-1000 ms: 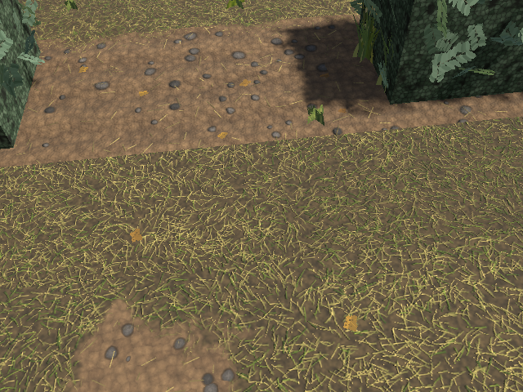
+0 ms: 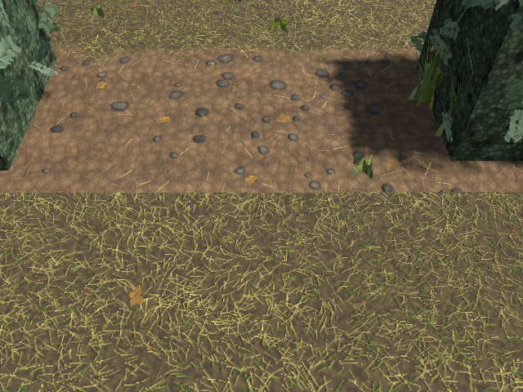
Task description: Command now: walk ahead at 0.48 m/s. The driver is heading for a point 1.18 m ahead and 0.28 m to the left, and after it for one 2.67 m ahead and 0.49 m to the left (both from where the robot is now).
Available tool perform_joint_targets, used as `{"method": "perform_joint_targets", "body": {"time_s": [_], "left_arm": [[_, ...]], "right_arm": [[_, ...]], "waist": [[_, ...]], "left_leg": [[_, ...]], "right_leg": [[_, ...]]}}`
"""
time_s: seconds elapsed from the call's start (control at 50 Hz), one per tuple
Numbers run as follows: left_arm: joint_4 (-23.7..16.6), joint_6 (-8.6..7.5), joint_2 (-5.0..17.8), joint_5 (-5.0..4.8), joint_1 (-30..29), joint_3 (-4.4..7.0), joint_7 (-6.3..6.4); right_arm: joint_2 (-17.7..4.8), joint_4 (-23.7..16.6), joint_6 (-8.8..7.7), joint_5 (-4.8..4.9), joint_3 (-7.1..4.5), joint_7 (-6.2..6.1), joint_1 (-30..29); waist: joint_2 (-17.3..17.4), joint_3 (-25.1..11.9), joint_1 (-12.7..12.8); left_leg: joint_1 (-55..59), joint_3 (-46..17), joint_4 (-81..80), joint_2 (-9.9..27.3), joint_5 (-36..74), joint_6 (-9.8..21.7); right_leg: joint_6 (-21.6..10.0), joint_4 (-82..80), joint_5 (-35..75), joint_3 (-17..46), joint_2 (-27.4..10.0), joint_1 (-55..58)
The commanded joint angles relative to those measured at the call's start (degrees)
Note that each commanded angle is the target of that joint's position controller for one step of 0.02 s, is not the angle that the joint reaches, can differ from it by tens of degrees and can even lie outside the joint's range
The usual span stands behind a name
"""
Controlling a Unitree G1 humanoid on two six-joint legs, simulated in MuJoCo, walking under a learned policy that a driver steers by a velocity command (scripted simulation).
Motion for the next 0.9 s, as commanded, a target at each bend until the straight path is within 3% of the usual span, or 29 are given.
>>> {"method": "perform_joint_targets", "body": {"time_s": [0.02,0.04,0.06,0.08,0.1,0.12,0.14,0.2,0.28,0.32,0.36,0.38,0.4,0.42,0.44,0.46,0.48,0.52,0.58,0.64,0.68,0.72,0.78,0.8,0.82,0.84,0.86,0.88,0.9], "left_arm": [[-13.1,-2.61,7.5,-1.89,-14.2,2.02,-2.36],[-12.5,-2.76,6.0,-1.88,-17.9,1.43,-1.39],[-12.2,-3.54,6.0,-1.58,-14.1,2.21,0.35],[-12.3,-3.26,4.7,-0.12,-16.3,1.61,1.44],[-12.5,-2.30,1.4,0.89,-18.6,0.83,0.97],[-12.9,-1.56,1.1,1.28,-19.8,0.78,0.68],[-13.5,-0.86,1.5,0.62,-21.0,0.58,0.58],[-15.3,0.19,2.7,-0.75,-24.7,-0.34,-0.10],[-17.4,-0.63,8.2,-0.87,-35.5,1.78,1.00],[-17.8,-1.24,9.9,-0.84,-37.4,2.93,1.48],[-16.3,-2.35,14.2,-2.38,-31.7,5.35,2.16],[-13.6,-2.90,17.3,-2.76,-21.3,6.47,2.34],[-10.9,-2.45,16.6,-2.90,-6.7,6.31,2.49],[-7.0,-2.48,13.5,-1.41,1.9,6.34,3.01],[-7.0,-3.51,14.1,-1.49,-4.5,6.59,3.44],[-8.5,-3.71,11.2,-2.12,-12.9,6.08,3.86],[-8.9,-3.86,7.2,-2.59,-16.6,4.63,4.18],[-10.2,-4.04,3.1,-2.55,-22.9,3.43,4.74],[-9.1,-5.07,7.5,-1.84,-21.5,5.15,4.21],[-6.8,-4.38,7.9,0.22,-16.2,5.37,1.75],[-6.4,-3.84,5.6,1.80,-15.4,4.88,1.92],[-5.7,-3.82,5.1,1.82,-12.7,4.29,3.20],[-4.0,-4.06,5.9,0.84,-7.1,3.98,5.30],[-3.2,-4.36,5.7,-0.19,-2.1,3.83,6.42],[2.8,-4.59,2.6,-0.08,9.1,3.08,8.01],[4.3,-4.23,0.5,-0.70,15.2,2.65,8.87],[4.4,-3.95,-0.1,-0.90,15.9,2.22,8.68],[0.9,-3.77,-1.4,-1.38,9.0,1.26,8.29],[-1.2,-3.03,0.8,-0.67,3.8,1.20,6.39]], "right_arm": [[-14.6,7.4,0.49,0.68,-4.86,0.38,30.6],[-8.3,6.1,0.22,-0.62,-3.09,0.30,22.6],[-8.8,4.4,0.29,0.25,-2.60,1.09,18.4],[0.6,2.9,-1.21,-0.45,0.66,0.25,14.5],[2.2,1.3,-2.49,0.98,1.60,-0.23,7.6],[-0.8,0.9,-3.25,2.12,1.12,-0.54,6.0],[-2.7,1.7,-4.24,1.92,0.67,-0.69,6.3],[-9.5,3.4,-4.53,1.38,-1.82,0.76,9.0],[-7.4,6.2,-2.89,0.21,-1.81,1.24,14.6],[-8.0,6.9,-2.36,0.58,-2.17,0.84,15.8],[-9.0,6.1,-2.46,0.39,-2.81,0.54,15.0],[-4.9,6.1,-2.80,-0.36,-1.80,0.46,19.7],[1.8,6.4,-3.43,-1.55,1.04,1.81,26.8],[-3.5,5.4,-2.79,1.17,-0.53,2.74,14.5],[-4.1,3.6,-2.79,2.57,-0.91,1.61,8.2],[-6.3,3.8,-3.07,2.00,-1.38,-0.12,6.9],[-4.8,3.3,-3.29,0.78,-0.72,-1.41,7.5],[-0.6,2.8,-2.26,-0.54,0.49,-2.49,6.6],[-1.1,2.1,-1.35,1.25,0.82,-1.75,6.1],[0.6,1.4,-0.82,-0.19,1.41,0.11,5.8],[-1.5,2.2,-1.26,-0.54,1.00,1.34,9.7],[-4.4,-0.2,-1.81,-0.22,-0.07,1.10,5.4],[-3.6,-3.6,-2.29,-0.25,-0.53,0.00,0.2],[-2.4,-5.5,-2.27,-0.76,-0.26,-0.14,-5.1],[-0.1,-7.8,-2.10,0.07,0.53,-0.71,-13.3],[2.4,-7.9,-2.30,0.17,1.12,-0.78,-15.4],[4.3,-7.1,-2.34,0.50,1.53,-0.66,-14.6],[4.2,-4.1,-2.31,0.61,2.03,-0.04,-10.7],[5.5,-3.2,-1.85,0.49,2.30,0.49,-7.3]], "waist": [[3.7,-13.7,-16.9],[-6.5,-2.1,-14.0],[0.1,0.7,-9.1],[-2.7,4.7,-5.0],[-3.2,7.8,-2.9],[-1.2,6.1,-2.0],[0.1,3.6,-2.6],[-2.6,3.4,-3.8],[-2.3,3.6,-7.3],[-1.6,3.4,-7.3],[-2.5,-2.0,-4.2],[-8.5,-12.4,-3.5],[-17.0,-25.6,-0.2],[-11.2,-16.3,6.5],[-10.8,-5.0,3.9],[-8.5,-1.2,0.7],[-8.1,-2.9,-2.9],[-4.3,-3.0,-6.9],[-3.2,-1.7,-6.2],[-4.9,-0.6,-5.5],[-5.8,0.5,-6.5],[-5.5,1.5,-4.5],[-6.6,2.4,-1.4],[-6.3,2.7,2.3],[-5.8,7.0,7.4],[-4.4,7.3,10.0],[-4.4,7.7,9.7],[-2.2,5.9,7.2],[-5.9,5.9,3.9]], "left_leg": [[56.0,-19.4,9.5,18.6,34.9,19.9],[36.8,-16.3,-1.2,15.5,6.7,14.3],[19.4,-22.7,-3.2,20.0,10.6,19.9],[7.2,-20.3,-8.1,18.7,17.8,18.3],[-5.2,-14.4,-14.7,15.5,15.2,17.0],[-7.3,-11.9,-15.9,11.6,10.0,16.2],[-7.3,-8.8,-15.5,8.9,10.0,15.2],[-5.1,-7.5,-12.7,9.4,22.8,14.7],[9.0,-5.6,-8.2,8.4,20.0,11.4],[12.9,-4.4,-5.9,8.4,22.3,9.7],[9.4,0.1,4.8,4.2,33.1,5.1],[-0.8,2.9,19.7,-0.7,20.5,1.1],[-20.2,2.6,37.8,-9.2,-16.4,-2.3],[-31.7,-4.3,49.2,-9.4,-28.2,0.3],[-35.5,-7.0,51.5,-5.7,-23.7,2.7],[-31.0,-7.7,49.5,-2.5,-19.5,3.4],[-24.2,-8.4,45.7,0.2,-16.5,4.1],[-14.7,-8.2,40.5,2.9,-17.2,2.1],[-13.9,-5.5,32.7,1.5,-10.8,-1.8],[-7.1,-1.0,33.2,-1.1,1.6,-2.4],[-11.7,-3.5,38.4,-0.1,7.0,-0.9],[-21.2,-5.2,37.6,0.8,3.6,-0.2],[-28.6,-4.6,35.1,1.1,-3.4,-0.3],[-35.7,-5.3,30.9,1.5,0.9,-0.8],[-55.8,-14.2,21.0,6.2,9.8,-1.7],[-62.8,-13.1,13.7,5.4,13.6,-2.6],[-61.5,-11.3,10.4,5.8,16.9,-2.9],[-44.3,-7.2,0.5,5.6,34.0,-2.0],[-19.7,0.7,3.8,2.1,41.9,0.0]], "right_leg": [[0.3,26.4,3.0,-0.9,-0.1,-60.1],[-4.3,13.9,15.7,0.4,-7.1,-58.7],[-4.8,10.6,20.1,2.7,-8.6,-51.1],[-7.3,-5.2,30.4,5.3,-12.5,-44.0],[-7.9,-23.6,37.0,5.5,-15.3,-36.3],[-7.1,-31.7,40.6,2.3,-13.9,-30.4],[-7.1,-38.0,41.6,1.1,-13.4,-26.7],[-5.2,-49.6,47.6,-0.2,-9.7,-21.3],[-6.0,-56.1,53.7,-0.7,-6.8,-26.1],[-6.9,-57.3,49.6,-3.3,-5.0,-22.9],[-9.7,-55.7,50.8,-5.5,-2.4,-5.0],[-16.2,-52.2,57.9,1.2,-7.2,16.6],[-28.3,-61.8,42.7,28.5,-23.1,41.1],[-22.1,-71.4,21.0,36.2,-21.1,36.6],[-17.6,-74.3,13.3,31.6,-20.0,24.0],[-17.3,-75.6,18.3,27.7,-18.9,12.4],[-17.6,-76.9,27.3,23.0,-18.4,5.0],[-17.0,-80.6,34.6,18.5,-18.2,-6.3],[-16.1,-83.1,38.7,9.9,-14.7,-10.3],[-15.5,-80.8,39.1,2.5,-10.7,-18.7],[-16.0,-76.1,39.7,3.4,-13.5,-15.8],[-16.9,-71.7,39.6,6.6,-16.5,-5.5],[-17.4,-66.3,45.1,7.4,-19.4,6.5],[-17.0,-64.3,42.1,6.9,-18.8,14.4],[-15.1,-60.9,36.2,11.7,-22.5,32.1],[-14.7,-58.6,36.3,11.9,-22.2,39.4],[-14.6,-57.5,36.3,11.2,-21.9,36.6],[-12.6,-54.8,31.8,3.2,-14.9,19.2],[-12.3,-59.2,26.8,-2.2,-11.2,-5.3]]}}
